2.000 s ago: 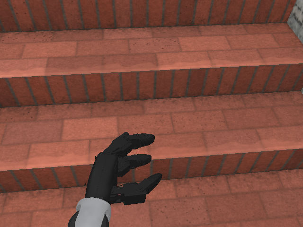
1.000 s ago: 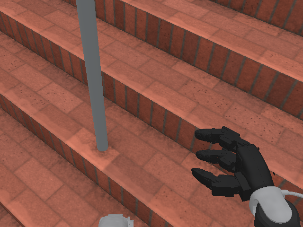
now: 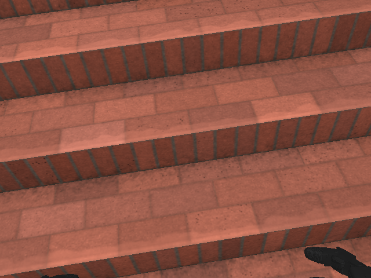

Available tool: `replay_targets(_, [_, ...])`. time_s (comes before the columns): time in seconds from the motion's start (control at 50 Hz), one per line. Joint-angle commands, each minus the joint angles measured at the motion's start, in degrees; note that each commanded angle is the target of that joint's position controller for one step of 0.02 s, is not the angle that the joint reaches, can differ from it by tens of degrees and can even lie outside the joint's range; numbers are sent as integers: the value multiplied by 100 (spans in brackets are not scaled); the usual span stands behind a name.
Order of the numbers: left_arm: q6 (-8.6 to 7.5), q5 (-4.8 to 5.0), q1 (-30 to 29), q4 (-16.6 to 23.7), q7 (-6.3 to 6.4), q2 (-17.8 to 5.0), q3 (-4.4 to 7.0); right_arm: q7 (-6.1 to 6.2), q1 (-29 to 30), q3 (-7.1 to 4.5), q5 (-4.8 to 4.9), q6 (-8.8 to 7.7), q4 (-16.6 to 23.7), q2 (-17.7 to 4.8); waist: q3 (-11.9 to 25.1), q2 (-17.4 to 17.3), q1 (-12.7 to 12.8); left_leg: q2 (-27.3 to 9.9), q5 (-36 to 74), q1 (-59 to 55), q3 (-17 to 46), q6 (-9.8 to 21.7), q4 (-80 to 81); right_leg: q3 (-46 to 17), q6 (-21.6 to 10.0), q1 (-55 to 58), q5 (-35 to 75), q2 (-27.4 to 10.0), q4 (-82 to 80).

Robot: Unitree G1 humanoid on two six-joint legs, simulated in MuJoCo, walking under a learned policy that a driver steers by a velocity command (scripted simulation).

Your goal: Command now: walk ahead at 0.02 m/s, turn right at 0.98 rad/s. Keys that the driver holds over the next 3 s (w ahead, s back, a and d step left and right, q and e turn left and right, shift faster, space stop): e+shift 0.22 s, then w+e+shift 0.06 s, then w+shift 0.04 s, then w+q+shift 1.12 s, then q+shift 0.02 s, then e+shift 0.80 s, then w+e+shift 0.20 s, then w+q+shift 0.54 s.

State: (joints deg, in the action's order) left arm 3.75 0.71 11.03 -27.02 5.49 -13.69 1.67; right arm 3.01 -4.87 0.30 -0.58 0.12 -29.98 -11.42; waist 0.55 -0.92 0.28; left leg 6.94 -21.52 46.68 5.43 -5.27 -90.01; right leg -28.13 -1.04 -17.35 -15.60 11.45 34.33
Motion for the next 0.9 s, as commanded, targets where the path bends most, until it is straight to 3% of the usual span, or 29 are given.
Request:
replay_targets(0.02, [32,160,-579,563,54,-799,295,-93,731,44,-128,-120,748,38,554,898,-149,-266,49,-497,178,34,2367,-992,-703,934,3226,-1247,-624])
replay_targets(0.06, [-41,158,-771,639,-91,-896,430,-126,-276,-435,-110,-75,353,-775,794,1263,-324,-213,375,-2859,-105,-122,5010,-637,-107,104,4432,-719,-348])
replay_targets(0.08, [-104,236,-709,623,-149,-750,403,-160,-463,-580,-57,-122,100,-919,782,805,-281,-337,1713,-3346,-46,-60,6618,-561,28,223,3280,-538,251])
replay_targets(0.1, [-109,338,-498,649,-308,-376,345,-214,-447,-577,-122,-206,-111,-916,1169,-713,-189,-1084,3746,-4561,436,182,6958,343,297,-258,937,9,1494])
replay_targets(0.12, [-292,284,-336,390,-488,-99,246,-126,61,-415,149,-231,-119,-374,300,-987,-30,-1318,5622,-4631,448,295,7269,938,358,-1181,-2146,66,2507])
replay_targets(0.14, [-442,121,687,57,-712,-63,244,-12,-587,-454,-130,-141,-58,-613,1041,-1283,271,-2736,9811,-6023,1201,910,5054,912,496,-2588,-3381,172,4136])
replay_targets(0.16, [-455,195,1339,-309,-836,-538,312,73,-951,-591,-317,23,84,-733,2035,-872,238,-3474,10315,-5913,1378,1231,4950,764,795,-2369,-3060,-251,4778])
replay_targets(0.18, [-419,268,392,-46,-794,-1037,413,166,-619,-673,-366,102,301,-1019,1485,-780,16,-3424,7939,-5239,1659,1824,5550,1476,1094,-2782,-2425,-707,5278])
replay_targets(0.2, [-277,234,-284,60,-709,-954,349,273,-375,-637,-311,171,359,-997,754,-641,-23,-3207,5455,-4659,1749,1974,6049,1909,1218,-3228,-2050,-1194,5784])
replay_targets(0.22, [-168,255,-794,170,-621,-819,258,365,-270,-493,-86,171,417,-756,159,-425,-191,-2926,4057,-4177,1523,1901,6405,2034,1298,-3456,-1745,-1275,6060])
replay_targets(0.26, [-57,205,-1272,447,-586,-752,148,328,-883,-594,-125,70,169,-1163,-387,-458,-413,-2451,222,-3959,999,1701,7357,2480,1216,-3797,-815,-1454,5191])
replay_targets(0.3, [-229,115,-1480,463,-651,-562,32,272,-1578,-675,-139,12,-28,-1336,-358,-371,-764,-2591,-1200,-4329,1120,1727,7784,2568,1127,-4153,-305,-1544,5206])
replay_targets(0.32, [-348,181,-1285,309,-721,-381,-17,229,-1890,-753,-188,-11,-136,-1436,-300,-267,-806,-2749,-961,-4507,1212,1631,7837,2212,1005,-4181,-114,-1476,5222])
replay_targets(0.42, [-599,138,-494,-256,-698,124,-64,15,-2857,-465,-38,-233,-1103,-506,-486,-468,-412,-2552,60,-5538,511,1604,7713,1698,480,-5364,339,-995,6659])
replay_targets(0.5, [-720,-19,-1348,224,-842,400,-292,-16,-3011,-286,42,-233,-1508,-280,-898,-618,-363,-2653,800,-5382,646,1867,8142,2597,539,-6277,225,-1757,7236])
replay_targets(0.58, [-953,13,-2677,1135,-879,794,-544,242,-3729,-305,31,-246,-2168,-406,-1134,-746,-694,-2770,1562,-6300,692,1587,8370,2584,593,-7681,-896,-2290,7383])
replay_targets(0.62, [-962,35,-3410,1519,-969,1018,-773,313,-4036,-451,207,-110,-2374,-577,-978,-745,-818,-2721,1194,-6097,525,1455,8939,2966,497,-7355,-1649,-2431,6507])
replay_targets(0.64, [-953,76,-3353,1599,-1094,987,-866,293,-3484,-442,329,-12,-2178,-670,-962,-597,-509,-2527,934,-4286,159,1486,9745,3324,343,-4911,-1469,-2364,4652])
replay_targets(0.66, [-946,116,-3110,1617,-1056,1052,-848,281,-3247,-478,352,-64,-2081,-946,-491,-1073,-132,-2469,2392,-2992,-9,1490,9917,3480,231,-2236,-1520,-2018,3923])
replay_targets(0.68, [-906,113,-2444,1353,-918,390,-520,126,-3262,-417,174,-212,-2243,-1145,176,-1255,187,-2450,5396,-2987,-293,1593,9380,4252,168,-529,-1071,-1335,4090])
replay_targets(0.7, [-848,330,-583,1078,-704,-287,-14,-119,-2951,-356,-141,-467,-2259,-1347,1230,-2165,1369,-2494,10010,-3093,-382,1512,8022,3876,-56,1553,-822,-832,4235])
replay_targets(0.72, [-708,371,1015,726,-561,-1127,371,-148,-2333,-596,4,-542,-2079,-2149,1872,-2445,2428,-2272,10316,-3289,-44,1155,6021,2603,-216,2310,-1224,-1116,2643])
replay_targets(0.74, [-645,-32,2083,52,-443,-1950,619,-50,-2059,-498,197,-639,-1574,-1216,2985,103,2129,-1498,6135,-1801,667,901,3666,-785,-546,3889,-3078,-2556,985])
replay_targets(0.76, [-729,-180,2087,-170,-425,-1910,490,-187,-1792,-368,179,-763,-1314,-566,3518,2147,1509,-627,943,-1544,1136,1104,1361,-3020,-394,3461,-5103,-3466,-1605])
replay_targets(0.78, [-806,-88,779,-27,-423,-1322,324,-337,-1876,-419,192,-807,-1082,4,2562,1895,747,-507,1365,-723,1613,1139,-788,-3533,-275,2128,-5129,-3850,-2103])
replay_targets(0.8, [-834,37,389,-336,-506,-871,183,-441,-1318,-345,236,-733,-771,344,1348,1790,393,-723,1619,-124,1069,1121,-1729,-2347,-243,1097,-4239,-3870,-2092])
replay_targets(0.84, [-837,-235,-86,-1092,-742,694,-173,-588,-1042,-111,319,-586,-533,616,-75,1463,-213,-1193,2131,343,495,1483,-2441,740,2,-640,-1915,-3321,-669])
replay_targets(0.86, [-827,-276,-142,-1287,-797,882,-185,-646,-1242,-53,460,-466,-686,582,-207,1335,-448,-1166,2014,347,461,1547,-2443,2076,158,-759,-910,-2978,-375])
replay_targets(0.9, [-822,-258,76,-1561,-668,724,-141,-604,-1362,58,398,-158,-790,666,-459,1071,-582,-1005,1480,843,217,1410,-2599,2885,-97,-637,-97,-3130,-1058])
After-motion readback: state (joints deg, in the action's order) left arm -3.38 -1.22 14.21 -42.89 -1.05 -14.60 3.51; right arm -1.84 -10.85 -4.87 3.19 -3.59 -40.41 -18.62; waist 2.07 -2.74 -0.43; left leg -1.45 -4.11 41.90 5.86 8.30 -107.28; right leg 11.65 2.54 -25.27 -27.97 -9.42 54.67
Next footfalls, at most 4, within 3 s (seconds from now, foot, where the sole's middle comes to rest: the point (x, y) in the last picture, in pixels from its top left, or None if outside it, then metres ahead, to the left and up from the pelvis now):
0.12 left None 0.05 0.17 -0.77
0.72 right None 0.34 -0.31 -0.62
1.16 left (259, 202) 0.62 -0.15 -0.47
1.56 right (257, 88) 0.96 -0.18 -0.32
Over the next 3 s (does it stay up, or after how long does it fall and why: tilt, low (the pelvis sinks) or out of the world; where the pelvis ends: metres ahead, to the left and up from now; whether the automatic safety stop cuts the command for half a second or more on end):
stays up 1.43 0.17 0.74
